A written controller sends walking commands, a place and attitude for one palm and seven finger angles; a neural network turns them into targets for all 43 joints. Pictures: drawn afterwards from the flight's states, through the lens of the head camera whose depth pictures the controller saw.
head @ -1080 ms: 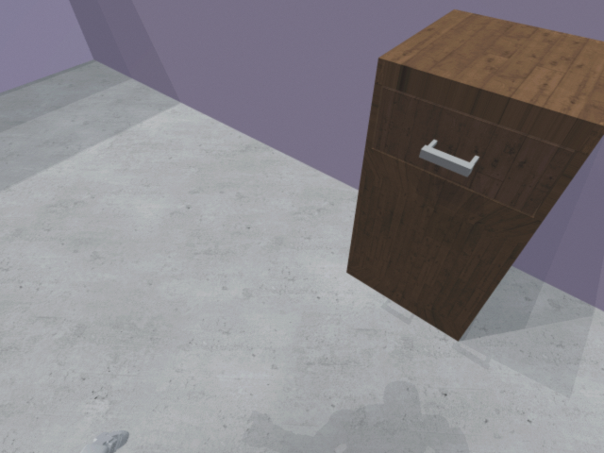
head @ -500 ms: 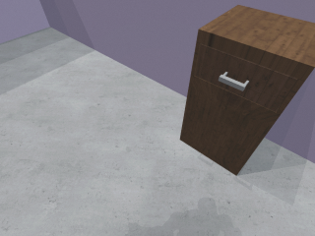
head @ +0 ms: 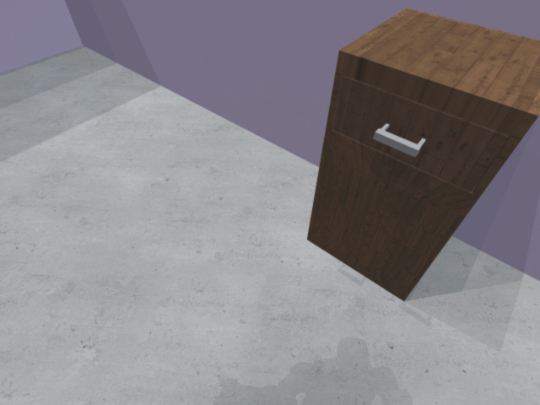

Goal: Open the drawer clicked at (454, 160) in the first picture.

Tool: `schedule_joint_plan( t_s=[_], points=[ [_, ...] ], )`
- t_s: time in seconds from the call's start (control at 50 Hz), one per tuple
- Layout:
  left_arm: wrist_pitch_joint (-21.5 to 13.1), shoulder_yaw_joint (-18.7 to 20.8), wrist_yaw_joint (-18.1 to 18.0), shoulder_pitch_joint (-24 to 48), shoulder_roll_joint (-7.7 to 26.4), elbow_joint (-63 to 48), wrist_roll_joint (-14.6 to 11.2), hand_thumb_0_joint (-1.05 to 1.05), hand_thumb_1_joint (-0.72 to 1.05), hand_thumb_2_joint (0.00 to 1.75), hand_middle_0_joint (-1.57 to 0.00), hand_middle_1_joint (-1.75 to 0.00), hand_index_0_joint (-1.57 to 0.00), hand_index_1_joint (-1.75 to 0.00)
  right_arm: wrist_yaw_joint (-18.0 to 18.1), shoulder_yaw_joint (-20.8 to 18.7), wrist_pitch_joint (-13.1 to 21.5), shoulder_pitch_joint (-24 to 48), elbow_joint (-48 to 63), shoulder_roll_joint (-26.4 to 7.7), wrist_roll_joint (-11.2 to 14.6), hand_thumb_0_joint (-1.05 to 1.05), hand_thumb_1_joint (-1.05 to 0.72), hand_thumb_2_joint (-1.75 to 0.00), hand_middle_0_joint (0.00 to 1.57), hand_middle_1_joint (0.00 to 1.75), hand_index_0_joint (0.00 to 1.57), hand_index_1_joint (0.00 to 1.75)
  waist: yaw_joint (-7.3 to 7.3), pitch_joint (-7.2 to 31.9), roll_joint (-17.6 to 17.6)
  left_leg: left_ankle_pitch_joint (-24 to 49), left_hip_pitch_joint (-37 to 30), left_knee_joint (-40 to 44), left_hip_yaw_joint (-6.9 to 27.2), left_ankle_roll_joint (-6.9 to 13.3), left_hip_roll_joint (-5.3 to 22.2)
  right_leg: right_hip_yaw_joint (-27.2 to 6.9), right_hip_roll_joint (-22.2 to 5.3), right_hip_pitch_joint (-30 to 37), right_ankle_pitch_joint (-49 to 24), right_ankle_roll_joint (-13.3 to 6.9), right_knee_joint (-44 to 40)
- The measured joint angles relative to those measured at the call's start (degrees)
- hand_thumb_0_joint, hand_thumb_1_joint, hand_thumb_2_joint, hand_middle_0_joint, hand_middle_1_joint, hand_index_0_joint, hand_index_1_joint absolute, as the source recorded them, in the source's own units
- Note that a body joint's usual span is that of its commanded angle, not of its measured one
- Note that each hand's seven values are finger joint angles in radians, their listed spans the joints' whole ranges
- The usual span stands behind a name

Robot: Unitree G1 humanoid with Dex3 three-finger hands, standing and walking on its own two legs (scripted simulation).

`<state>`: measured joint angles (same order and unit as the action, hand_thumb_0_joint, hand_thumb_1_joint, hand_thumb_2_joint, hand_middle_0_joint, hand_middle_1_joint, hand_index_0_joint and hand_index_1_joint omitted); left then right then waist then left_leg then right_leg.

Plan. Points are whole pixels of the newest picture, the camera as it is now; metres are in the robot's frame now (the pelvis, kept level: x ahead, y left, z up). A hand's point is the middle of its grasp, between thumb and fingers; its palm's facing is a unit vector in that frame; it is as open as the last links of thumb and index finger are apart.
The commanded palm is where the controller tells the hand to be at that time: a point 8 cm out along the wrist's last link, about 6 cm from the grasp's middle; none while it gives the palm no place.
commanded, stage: look at it before walking up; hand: left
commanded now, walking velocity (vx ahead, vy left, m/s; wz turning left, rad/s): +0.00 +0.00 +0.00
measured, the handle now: (400, 138) +0.78 -0.31 -0.06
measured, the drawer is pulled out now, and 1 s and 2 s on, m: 0.00 0.00 0.00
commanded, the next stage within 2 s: turn to face it in 0.36 s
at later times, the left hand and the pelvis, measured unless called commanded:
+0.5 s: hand out of the picture +0.08 +0.25 -0.15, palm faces -0.01 -0.94 -0.34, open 7.4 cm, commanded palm none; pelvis +0.01 +0.00 +0.00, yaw +0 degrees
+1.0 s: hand out of the picture +0.06 +0.16 -0.18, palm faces -0.17 -0.94 -0.28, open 7.4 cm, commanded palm none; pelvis -0.02 -0.03 -0.02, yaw -13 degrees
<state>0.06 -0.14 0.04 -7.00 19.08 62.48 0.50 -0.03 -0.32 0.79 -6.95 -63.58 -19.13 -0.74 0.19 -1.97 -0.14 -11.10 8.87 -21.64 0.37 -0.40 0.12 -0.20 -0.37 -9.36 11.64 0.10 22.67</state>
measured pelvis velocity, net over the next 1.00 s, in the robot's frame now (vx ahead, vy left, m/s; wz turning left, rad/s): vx -0.02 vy -0.03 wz -0.23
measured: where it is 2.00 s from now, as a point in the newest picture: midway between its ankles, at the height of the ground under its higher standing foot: outside the picture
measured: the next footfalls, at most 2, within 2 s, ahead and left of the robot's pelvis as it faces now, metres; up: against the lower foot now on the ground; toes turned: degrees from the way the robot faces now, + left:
left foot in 1.48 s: +0.04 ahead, +0.11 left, +0.00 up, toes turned -28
right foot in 2.00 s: -0.08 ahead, -0.09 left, +0.00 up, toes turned -43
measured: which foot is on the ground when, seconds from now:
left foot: down 0.00-0.90, up 0.92-1.00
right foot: down 0.00-1.00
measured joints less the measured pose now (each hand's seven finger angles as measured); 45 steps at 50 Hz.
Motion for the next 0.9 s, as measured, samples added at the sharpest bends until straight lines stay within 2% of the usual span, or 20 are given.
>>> schedule_joint_plan(
  t_s=[0.54,0.64,0.78,0.86,0.9],
  points=[
    [-0.04,0.16,-0.06,-0.10,0.23,0.18,-0.01,0.01,0.90,0.89,-0.21,-0.30,-0.20,-0.30,0.23,0.11,-0.09,0.97,-0.01,-0.32,0.09,0.00,-0.90,-0.90,0.20,0.30,0.20,0.30,-0.42,-0.23,0.24,0.02,-1.60,1.42,0.06,-0.28,0.32,0.08,0.30,1.60,-0.06,-0.24,-1.48],
    [1.63,0.78,-0.60,-1.43,-0.78,-1.36,0.05,0.01,0.90,0.89,-0.21,-0.30,-0.20,-0.30,1.08,-0.42,-0.85,1.02,2.01,0.98,-0.04,0.00,-0.90,-0.90,0.20,0.30,0.20,0.30,-1.03,-0.49,0.29,-1.69,0.15,-1.71,-2.02,-0.52,1.15,-1.97,1.16,-1.13,0.82,-0.28,1.81],
    [3.66,1.55,0.21,-3.70,-3.33,-4.69,0.29,0.01,0.90,0.89,-0.21,-0.30,-0.20,-0.30,1.30,-1.18,-1.95,-0.74,5.80,4.85,-0.16,0.00,-0.90,-0.90,0.20,0.30,0.20,0.30,-0.95,-2.14,-0.99,-4.93,3.59,-8.09,-5.97,-0.62,2.25,-5.32,2.43,-7.60,3.60,-0.43,11.02],
    [4.31,2.38,0.78,-4.56,-5.01,-6.57,0.31,0.01,0.91,0.89,-0.21,-0.30,-0.20,-0.30,1.17,-1.77,-2.24,-1.56,6.70,6.05,-0.35,0.00,-0.90,-0.90,0.20,0.30,0.20,0.30,-1.55,-3.87,-0.82,-6.62,4.07,-11.24,-8.91,-1.10,3.69,-1.12,1.28,-11.59,12.51,0.40,22.32],
    [3.88,2.66,1.10,-5.57,-5.99,-7.62,0.39,0.01,0.91,0.89,-0.21,-0.30,-0.20,-0.30,1.10,-2.17,-2.60,-2.08,7.04,5.89,-0.48,0.00,-0.90,-0.90,0.20,0.30,0.20,0.30,-1.85,-3.98,0.47,-8.29,5.14,-14.49,-9.77,-2.00,5.33,0.97,0.66,-10.10,10.27,0.42,19.57]
  ],
)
